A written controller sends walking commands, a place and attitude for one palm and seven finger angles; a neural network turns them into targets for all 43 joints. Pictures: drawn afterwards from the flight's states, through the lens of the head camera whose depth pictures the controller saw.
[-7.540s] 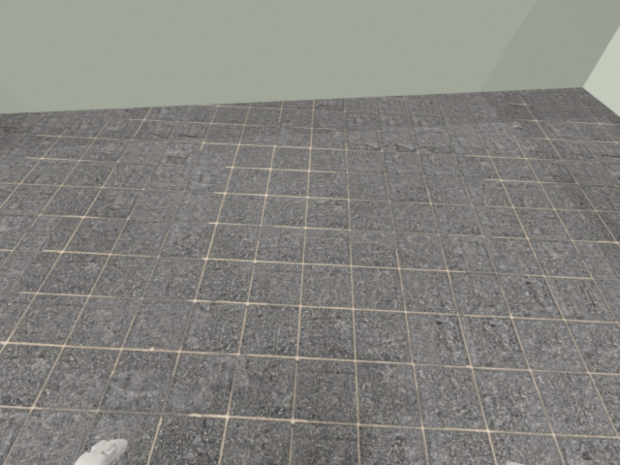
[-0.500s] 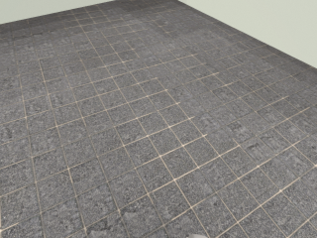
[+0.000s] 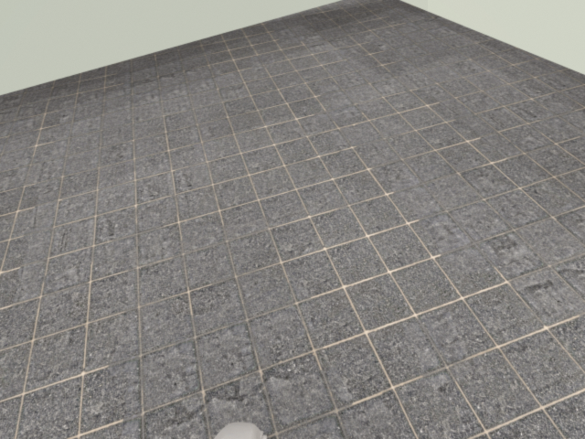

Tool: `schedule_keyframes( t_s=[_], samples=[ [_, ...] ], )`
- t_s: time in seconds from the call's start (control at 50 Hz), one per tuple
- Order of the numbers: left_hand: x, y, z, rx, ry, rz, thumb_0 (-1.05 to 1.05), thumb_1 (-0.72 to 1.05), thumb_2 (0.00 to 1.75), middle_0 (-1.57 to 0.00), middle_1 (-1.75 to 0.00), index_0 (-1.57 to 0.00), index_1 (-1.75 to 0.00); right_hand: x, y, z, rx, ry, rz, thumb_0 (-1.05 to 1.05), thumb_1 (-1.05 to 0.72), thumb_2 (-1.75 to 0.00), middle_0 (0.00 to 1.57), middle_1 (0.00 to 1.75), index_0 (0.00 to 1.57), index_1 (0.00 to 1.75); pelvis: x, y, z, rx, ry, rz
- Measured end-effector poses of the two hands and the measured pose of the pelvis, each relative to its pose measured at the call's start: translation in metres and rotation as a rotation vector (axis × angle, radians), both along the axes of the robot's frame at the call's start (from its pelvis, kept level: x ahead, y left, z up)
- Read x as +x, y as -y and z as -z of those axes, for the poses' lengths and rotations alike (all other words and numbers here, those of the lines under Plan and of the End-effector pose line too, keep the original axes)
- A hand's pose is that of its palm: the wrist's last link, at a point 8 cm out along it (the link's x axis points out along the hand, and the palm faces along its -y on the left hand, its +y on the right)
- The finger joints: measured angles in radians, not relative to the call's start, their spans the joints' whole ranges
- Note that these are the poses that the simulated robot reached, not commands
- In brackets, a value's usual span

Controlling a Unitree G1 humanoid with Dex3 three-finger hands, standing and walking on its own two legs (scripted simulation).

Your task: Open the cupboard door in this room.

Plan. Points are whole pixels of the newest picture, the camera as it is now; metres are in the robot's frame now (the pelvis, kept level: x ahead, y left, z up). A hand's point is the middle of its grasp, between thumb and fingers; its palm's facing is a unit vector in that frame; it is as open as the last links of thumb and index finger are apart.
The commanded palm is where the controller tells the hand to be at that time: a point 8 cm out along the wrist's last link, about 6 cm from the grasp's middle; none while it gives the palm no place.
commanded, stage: turn or walk to find it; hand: left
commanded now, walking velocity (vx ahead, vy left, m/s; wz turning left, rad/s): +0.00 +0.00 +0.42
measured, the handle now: out of the picture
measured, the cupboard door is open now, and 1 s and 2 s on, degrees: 0 0 0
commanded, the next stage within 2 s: none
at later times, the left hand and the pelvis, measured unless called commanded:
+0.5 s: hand out of the picture -0.04 +0.27 -0.17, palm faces +0.25 -0.94 -0.24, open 7.4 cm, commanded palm none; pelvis -0.04 +0.05 +0.00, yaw +11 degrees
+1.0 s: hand out of the picture -0.07 +0.19 -0.15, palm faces +0.41 -0.87 -0.26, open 7.4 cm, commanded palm none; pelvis -0.06 -0.01 +0.00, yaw +25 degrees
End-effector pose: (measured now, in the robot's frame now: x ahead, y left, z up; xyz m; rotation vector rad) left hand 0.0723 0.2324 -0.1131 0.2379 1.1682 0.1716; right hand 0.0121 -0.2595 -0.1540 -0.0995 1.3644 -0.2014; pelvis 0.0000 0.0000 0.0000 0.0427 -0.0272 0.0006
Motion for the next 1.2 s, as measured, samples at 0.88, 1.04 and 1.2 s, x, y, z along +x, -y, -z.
schedule_keyframes(
  t_s=[0.88,1.04,1.2],
  samples=[
    [-0.133,-0.011,-0.001,0.013,0.028,-0.352,0.01,0.91,0.90,-0.21,-0.30,-0.20,-0.30,0.039,-0.021,0.005,0.012,0.011,-0.373,0.01,-0.90,-0.89,0.20,0.30,0.20,0.30,-0.058,0.007,0.004,-0.007,-0.002,-0.368],
    [-0.186,0.004,0.009,-0.024,-0.028,-0.466,0.01,0.91,0.90,-0.21,-0.30,-0.20,-0.30,0.046,-0.021,-0.004,-0.026,-0.024,-0.470,0.01,-0.91,-0.89,0.19,0.30,0.20,0.30,-0.067,0.010,0.002,-0.013,-0.006,-0.453],
    [-0.268,-0.005,0.040,-0.080,-0.115,-0.594,0.01,0.91,0.90,-0.21,-0.30,-0.20,-0.30,0.083,-0.079,-0.013,-0.051,0.108,-0.617,0.01,-0.91,-0.89,0.19,0.30,0.20,0.30,-0.092,-0.011,0.015,-0.047,-0.001,-0.525]
  ],
)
